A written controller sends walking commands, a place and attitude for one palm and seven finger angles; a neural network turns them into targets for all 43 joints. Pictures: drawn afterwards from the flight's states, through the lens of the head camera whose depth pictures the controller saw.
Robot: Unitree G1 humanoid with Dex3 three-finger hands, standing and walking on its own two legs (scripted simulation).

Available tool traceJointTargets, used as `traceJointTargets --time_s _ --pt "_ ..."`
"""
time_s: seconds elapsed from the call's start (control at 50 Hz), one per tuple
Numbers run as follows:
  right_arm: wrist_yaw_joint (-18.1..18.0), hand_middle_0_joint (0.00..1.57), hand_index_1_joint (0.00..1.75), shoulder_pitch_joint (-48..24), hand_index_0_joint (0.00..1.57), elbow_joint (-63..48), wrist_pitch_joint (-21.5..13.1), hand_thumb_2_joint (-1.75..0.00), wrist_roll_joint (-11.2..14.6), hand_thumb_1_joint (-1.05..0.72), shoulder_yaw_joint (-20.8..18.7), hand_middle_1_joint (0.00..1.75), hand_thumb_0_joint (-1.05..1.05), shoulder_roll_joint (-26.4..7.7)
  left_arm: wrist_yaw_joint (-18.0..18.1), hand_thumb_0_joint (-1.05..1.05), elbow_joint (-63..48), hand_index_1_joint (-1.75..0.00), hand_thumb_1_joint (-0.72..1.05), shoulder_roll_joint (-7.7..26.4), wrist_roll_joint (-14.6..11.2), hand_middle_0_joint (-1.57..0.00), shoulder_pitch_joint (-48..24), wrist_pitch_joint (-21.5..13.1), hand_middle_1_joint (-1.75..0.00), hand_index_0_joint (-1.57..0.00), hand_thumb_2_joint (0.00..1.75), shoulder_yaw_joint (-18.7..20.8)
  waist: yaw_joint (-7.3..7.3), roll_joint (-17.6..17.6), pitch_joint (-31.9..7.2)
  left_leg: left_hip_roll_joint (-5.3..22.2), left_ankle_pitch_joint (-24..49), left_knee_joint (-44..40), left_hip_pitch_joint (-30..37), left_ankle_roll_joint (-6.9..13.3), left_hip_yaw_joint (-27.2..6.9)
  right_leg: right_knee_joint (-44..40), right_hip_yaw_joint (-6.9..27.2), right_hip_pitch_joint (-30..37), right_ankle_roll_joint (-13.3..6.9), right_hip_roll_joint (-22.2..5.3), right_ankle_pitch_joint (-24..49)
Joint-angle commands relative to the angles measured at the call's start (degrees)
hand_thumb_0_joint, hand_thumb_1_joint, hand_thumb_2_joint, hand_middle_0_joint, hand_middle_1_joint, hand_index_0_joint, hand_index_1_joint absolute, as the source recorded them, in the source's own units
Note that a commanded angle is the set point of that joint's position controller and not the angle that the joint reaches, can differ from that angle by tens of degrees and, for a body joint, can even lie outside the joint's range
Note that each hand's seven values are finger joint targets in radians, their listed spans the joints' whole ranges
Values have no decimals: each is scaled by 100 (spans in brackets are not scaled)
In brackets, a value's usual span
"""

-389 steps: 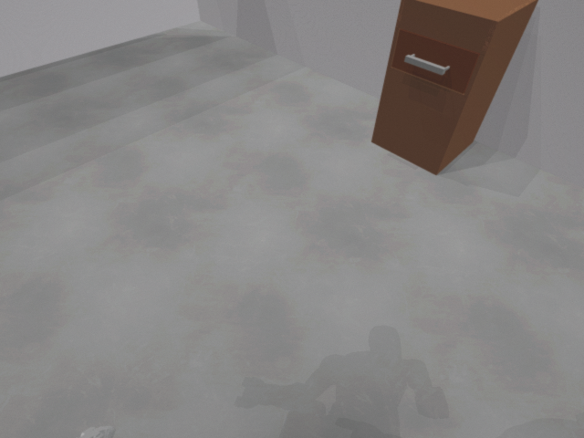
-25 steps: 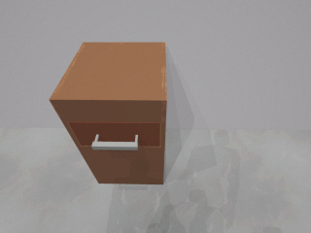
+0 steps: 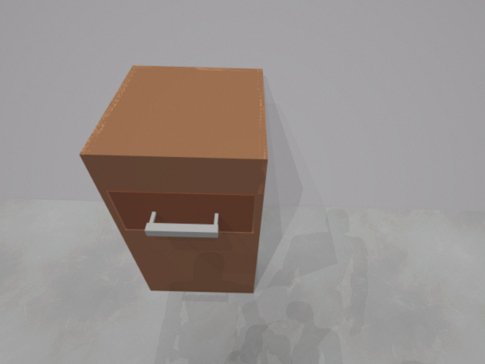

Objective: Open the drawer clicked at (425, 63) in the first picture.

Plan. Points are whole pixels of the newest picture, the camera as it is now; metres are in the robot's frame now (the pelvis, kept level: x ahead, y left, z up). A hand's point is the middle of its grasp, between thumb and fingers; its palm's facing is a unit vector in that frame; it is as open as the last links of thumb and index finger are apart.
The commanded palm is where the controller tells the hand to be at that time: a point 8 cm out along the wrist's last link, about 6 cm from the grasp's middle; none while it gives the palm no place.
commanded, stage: look again from close up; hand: left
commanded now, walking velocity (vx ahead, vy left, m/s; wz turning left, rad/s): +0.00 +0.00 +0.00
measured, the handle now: (183, 223) +0.51 +0.19 -0.21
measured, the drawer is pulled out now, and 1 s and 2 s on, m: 0.00 0.00 0.00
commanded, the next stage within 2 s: raise the hand with hooked fingers in 0.26 s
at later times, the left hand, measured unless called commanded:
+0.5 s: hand out of the picture +0.11 +0.23 -0.09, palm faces -0.14 -0.82 -0.56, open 7.5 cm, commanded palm +0.10 +0.26 -0.04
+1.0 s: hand (96, 334) +0.17 +0.25 -0.03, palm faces +0.08 -0.05 -1.00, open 9.9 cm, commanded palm +0.15 +0.25 +0.02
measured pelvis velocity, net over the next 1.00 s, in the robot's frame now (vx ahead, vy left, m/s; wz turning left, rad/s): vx -0.05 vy -0.01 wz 0.04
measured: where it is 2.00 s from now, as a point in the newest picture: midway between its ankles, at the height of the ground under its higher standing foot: outside the picture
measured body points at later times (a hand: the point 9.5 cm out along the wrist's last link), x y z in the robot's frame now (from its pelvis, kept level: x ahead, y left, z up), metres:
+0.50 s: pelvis -0.02 +0.03 +0.00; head +0.00 +0.02 +0.45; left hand +0.11 +0.27 -0.06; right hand +0.03 -0.21 -0.14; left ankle -0.02 +0.11 -0.73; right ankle -0.05 -0.08 -0.73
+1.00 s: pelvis -0.05 -0.01 -0.05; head -0.02 -0.03 +0.40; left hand +0.16 +0.25 +0.02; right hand +0.20 -0.19 -0.12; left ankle -0.02 +0.11 -0.73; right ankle -0.05 -0.09 -0.73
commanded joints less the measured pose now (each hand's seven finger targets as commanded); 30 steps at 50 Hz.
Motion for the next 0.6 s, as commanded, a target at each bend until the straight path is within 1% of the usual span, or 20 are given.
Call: traceJointTargets --time_s 0.0,0.04,0.08,0.14,0.18,0.24,0.32,0.34,0.36,0.38,0.4,0.42,0.44,0.46,0.48,0.5,0.52,0.54,0.56,0.58 --pt "42 20 30 375 20 -164 -15 -90 -17 -90 26 30 0 -455 12 0 -241 -30 90 552 -22 -20 302 32 -30 -20 90 74 30 340 684 569 1570 -798 -213 336 -624 -580 513 -428 -106 -526 916" --pt "59 20 30 323 20 -190 2 -90 -20 -90 47 30 0 -508 -13 0 -267 -30 90 598 -32 -20 266 44 -30 -20 90 51 35 117 775 496 1069 -951 -253 328 -645 -683 576 -484 -105 -553 708" --pt "65 20 30 355 20 -187 -11 -90 -24 -90 55 30 0 -553 -27 0 -282 -30 90 634 -36 -20 229 42 -30 -20 90 51 21 -51 653 480 1089 -991 -113 322 -617 -695 584 -443 -91 -588 767" --pt "67 20 30 357 20 -135 -35 -90 -32 -90 73 30 0 -607 -41 0 -295 -30 90 661 -43 -20 208 62 -30 -20 90 52 63 133 548 521 1135 -1145 -47 360 -669 -652 502 -340 -54 -580 720" --pt "66 20 30 354 20 -110 -49 -90 -24 -90 79 30 0 -636 -49 0 -277 -30 90 672 -43 -20 212 54 -30 -20 90 49 66 -14 453 498 1298 -1123 54 356 -649 -666 516 -275 -38 -619 867" --pt "58 20 30 425 20 -22 -76 -90 -16 -90 88 30 0 -631 -48 0 -234 -30 90 698 -54 -20 198 45 -30 -20 90 51 60 -7 284 500 1717 -1099 216 355 -620 -639 506 -151 -19 -647 1087" --pt "48 20 30 460 20 126 -87 -90 -8 -90 96 30 0 -608 -42 0 -120 -30 90 658 -62 -20 232 38 -30 -20 90 42 67 -31 321 487 1967 -1085 305 351 -590 -669 480 -129 1 -689 1241" --pt "87 20 30 -101 20 -271 -118 -90 60 -90 45 30 0 -723 173 0 1 -30 90 777 33 -20 516 -113 -30 -20 90 60 215 -319 687 529 2764 108 -159 144 -422 -831 823 -508 125 -997 3419" --pt "-90 20 30 82 20 -2090 -881 -90 308 -90 -102 30 0 -1609 288 0 -8419 -32 88 2877 1084 -20 -4001 -923 -32 -20 89 313 -342 1193 -2123 39 3558 -685 1342 263 -408 -34 781 -524 -132 -303 3050" --pt "-308 20 30 -239 20 -1824 -1458 -90 195 -90 -57 30 0 -1170 693 0 -7094 -33 85 2413 1235 -20 -1351 -535 -33 -20 88 327 105 2161 -2275 375 4534 -711 2253 27 -574 530 190 -1032 -161 -210 1163" --pt "-315 20 30 -369 20 -1726 -1639 -90 303 -90 -155 30 0 -915 968 0 -6523 -34 83 1221 1175 -21 116 299 -34 -21 87 -283 -68 1648 -1419 390 3879 -1074 1301 -247 -677 982 -97 -1577 17 -147 36" --pt "-285 20 30 -308 20 -1654 -1671 -90 276 -90 -136 30 0 -777 991 0 -6117 -36 81 459 1501 -21 381 480 -36 -21 86 -800 -123 925 -798 337 3407 -913 796 -107 -591 849 -69 -1753 58 -167 70" --pt "-210 20 30 -566 20 -1936 -1625 -90 160 -90 -220 30 0 -1047 1185 0 -6482 -37 78 1114 2010 -21 -276 435 -37 -21 85 -487 -163 518 -289 234 2514 -605 179 -34 -657 538 -22 -1952 12 -160 202" --pt "-186 20 30 -587 20 -2090 -1472 -90 5 -90 -260 30 0 -1223 1374 0 -6389 -39 76 1538 2734 -21 -222 396 -39 -21 84 -222 -166 139 -582 114 1735 -332 -225 33 -613 359 20 -1988 -63 -95 429" --pt "-144 20 30 -717 20 -2367 -1294 -90 -103 -90 -248 30 0 -1198 1531 0 -5969 -40 74 1513 3324 -21 133 397 -40 -21 83 -176 -67 -274 -567 -22 1278 -88 -675 76 -581 335 97 -2063 -126 -39 384" --pt "-58 20 30 -825 20 -2662 -1100 -90 -143 -90 -316 30 0 -1206 1681 0 -5855 -42 71 1651 3872 -21 572 353 -42 -21 82 65 179 -308 -854 -113 1446 118 -798 90 -487 409 314 -1916 -194 27 483" --pt "33 20 30 -877 20 -2803 -836 -90 -225 -90 -363 30 0 -1150 1854 0 -5618 -43 69 1566 4506 -22 1148 329 -43 -22 81 80 358 -761 -1177 -85 1553 280 -1002 33 -417 693 241 -2022 -226 123 425" --pt "150 20 30 -1085 20 -3037 -606 -90 -270 -90 -384 30 0 -1112 1951 0 -5422 -45 67 971 4953 -22 1657 337 -45 -22 80 -406 447 -1081 -853 -71 1338 374 -1370 2 -375 829 224 -2371 -250 157 245" --pt "282 20 30 -1242 20 -3203 -406 -90 -280 -90 -421 30 0 -1122 2019 0 -5316 -47 64 777 5318 -22 1918 290 -47 -22 79 -559 520 -1137 -661 -72 1086 496 -1603 5 -289 885 259 -2598 -270 143 144" --pt "394 20 30 -1398 20 -3418 -248 -90 -270 -90 -427 30 0 -1129 2083 0 -5442 -48 62 746 5556 -22 2065 192 -48 -22 78 -588 618 -1052 -635 -107 875 578 -1739 9 -234 913 319 -2642 -292 115 103"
